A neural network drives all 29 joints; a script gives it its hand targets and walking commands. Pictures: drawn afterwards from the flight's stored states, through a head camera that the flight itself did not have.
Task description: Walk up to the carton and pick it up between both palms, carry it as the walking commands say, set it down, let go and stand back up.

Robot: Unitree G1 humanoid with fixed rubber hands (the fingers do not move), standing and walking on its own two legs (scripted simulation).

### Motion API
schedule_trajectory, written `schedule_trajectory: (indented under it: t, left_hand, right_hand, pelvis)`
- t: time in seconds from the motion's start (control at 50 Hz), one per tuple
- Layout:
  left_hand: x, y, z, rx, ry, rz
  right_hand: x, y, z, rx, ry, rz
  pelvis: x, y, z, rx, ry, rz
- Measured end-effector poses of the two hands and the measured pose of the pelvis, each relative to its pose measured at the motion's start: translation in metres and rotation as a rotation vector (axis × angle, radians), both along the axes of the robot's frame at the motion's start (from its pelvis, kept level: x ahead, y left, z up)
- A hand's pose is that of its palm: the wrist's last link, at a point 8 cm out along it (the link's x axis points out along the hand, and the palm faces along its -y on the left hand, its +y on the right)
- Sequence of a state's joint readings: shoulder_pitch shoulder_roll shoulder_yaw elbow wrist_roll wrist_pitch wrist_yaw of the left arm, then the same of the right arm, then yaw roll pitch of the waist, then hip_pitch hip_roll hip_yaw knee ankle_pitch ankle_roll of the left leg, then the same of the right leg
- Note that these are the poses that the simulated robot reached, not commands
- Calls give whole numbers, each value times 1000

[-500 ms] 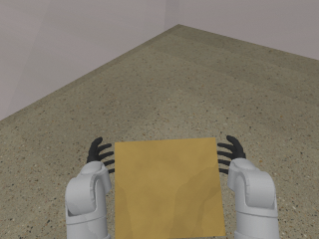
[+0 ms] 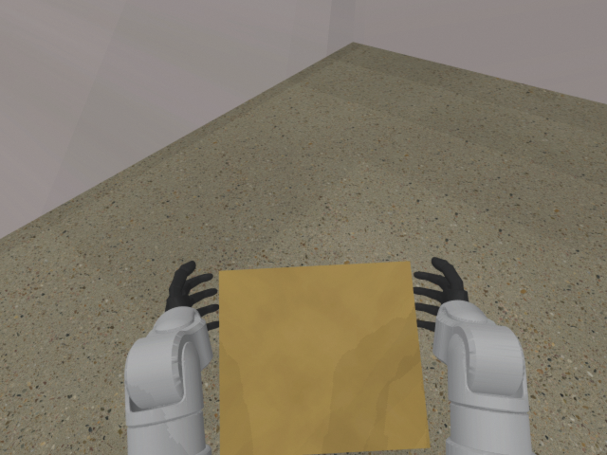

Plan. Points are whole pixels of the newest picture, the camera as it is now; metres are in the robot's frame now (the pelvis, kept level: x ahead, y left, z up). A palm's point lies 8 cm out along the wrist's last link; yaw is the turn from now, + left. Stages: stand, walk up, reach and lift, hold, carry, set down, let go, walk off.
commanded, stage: carry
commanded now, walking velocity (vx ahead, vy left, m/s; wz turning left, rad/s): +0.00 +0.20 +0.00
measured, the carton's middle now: (317, 347) +0.30 +0.01 -0.03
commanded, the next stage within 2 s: none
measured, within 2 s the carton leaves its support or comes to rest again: neither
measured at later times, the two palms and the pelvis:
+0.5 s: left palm (77, 372) +0.22 +0.27 +0.09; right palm (377, 365) +0.22 -0.05 +0.09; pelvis -0.06 +0.10 +0.01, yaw +1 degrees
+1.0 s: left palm (121, 386) +0.20 +0.22 +0.09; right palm (432, 394) +0.19 -0.10 +0.09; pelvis -0.08 +0.06 +0.00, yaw +1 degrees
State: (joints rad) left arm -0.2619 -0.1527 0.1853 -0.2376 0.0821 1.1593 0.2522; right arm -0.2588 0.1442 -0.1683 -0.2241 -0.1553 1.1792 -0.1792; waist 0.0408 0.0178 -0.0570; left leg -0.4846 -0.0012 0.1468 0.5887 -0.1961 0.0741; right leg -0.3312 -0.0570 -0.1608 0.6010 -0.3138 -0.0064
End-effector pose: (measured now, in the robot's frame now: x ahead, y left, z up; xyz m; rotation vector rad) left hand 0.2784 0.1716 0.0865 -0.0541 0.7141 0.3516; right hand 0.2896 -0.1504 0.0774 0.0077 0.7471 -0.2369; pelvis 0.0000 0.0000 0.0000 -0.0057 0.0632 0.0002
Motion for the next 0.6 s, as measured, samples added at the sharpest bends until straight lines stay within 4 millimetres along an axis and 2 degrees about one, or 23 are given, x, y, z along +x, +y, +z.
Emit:
schedule_trajectory:
  t: [0.08,0.16,0.22,0.28,0.36,0.44,0.6]
  left_hand:
    - [-10,12,1,-3,26,-31]
    - [-10,28,1,-15,19,-70]
    - [-12,47,-3,-30,-5,-87]
    - [-23,66,-4,-36,8,-69]
    - [-41,85,-1,-37,11,-23]
    - [-56,96,4,-24,6,1]
    - [-71,95,7,-24,17,-3]
  right_hand:
    - [-19,12,1,8,26,-32]
    - [-31,28,7,-10,17,-82]
    - [-37,47,9,-21,-6,-102]
    - [-42,66,11,-24,7,-80]
    - [-49,85,13,-31,12,-35]
    - [-58,96,13,-22,7,-16]
    - [-78,96,15,-23,20,-37]
  pelvis:
    - [-9,19,7,6,-3,8]
    - [-17,44,6,10,-2,15]
    - [-24,64,2,13,-5,16]
    - [-32,77,4,-3,-8,6]
    - [-42,87,5,-9,-14,3]
    - [-53,95,6,-14,-30,9]
    - [-70,98,8,-24,-38,13]
